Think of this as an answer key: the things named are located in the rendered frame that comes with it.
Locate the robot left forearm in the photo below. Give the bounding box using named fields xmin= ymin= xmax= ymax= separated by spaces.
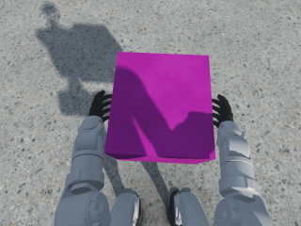
xmin=54 ymin=115 xmax=105 ymax=226

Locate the robot right hand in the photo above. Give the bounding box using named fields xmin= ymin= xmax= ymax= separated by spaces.
xmin=212 ymin=94 xmax=234 ymax=128

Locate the robot right thigh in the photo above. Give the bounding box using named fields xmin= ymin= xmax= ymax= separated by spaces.
xmin=174 ymin=192 xmax=211 ymax=226

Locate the robot left upper arm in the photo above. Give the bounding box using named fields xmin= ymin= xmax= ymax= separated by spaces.
xmin=55 ymin=190 xmax=112 ymax=226

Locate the left robot shin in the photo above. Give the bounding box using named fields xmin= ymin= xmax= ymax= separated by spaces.
xmin=118 ymin=187 xmax=137 ymax=226

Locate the robot left hand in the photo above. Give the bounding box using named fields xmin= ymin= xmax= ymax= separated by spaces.
xmin=88 ymin=90 xmax=112 ymax=122

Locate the robot right upper arm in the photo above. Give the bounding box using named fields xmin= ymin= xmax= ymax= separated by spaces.
xmin=213 ymin=198 xmax=274 ymax=226

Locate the carton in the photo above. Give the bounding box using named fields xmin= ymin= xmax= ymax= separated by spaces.
xmin=104 ymin=52 xmax=216 ymax=165

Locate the robot right forearm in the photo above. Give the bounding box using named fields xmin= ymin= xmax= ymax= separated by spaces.
xmin=216 ymin=121 xmax=274 ymax=225

